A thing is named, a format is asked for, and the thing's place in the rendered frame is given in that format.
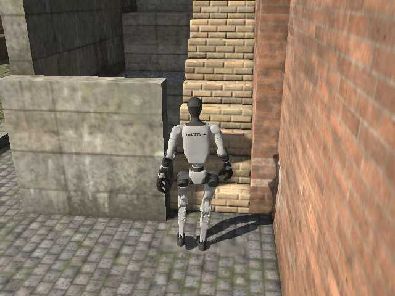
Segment stairs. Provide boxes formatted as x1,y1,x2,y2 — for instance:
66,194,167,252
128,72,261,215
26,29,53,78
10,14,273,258
170,0,256,214

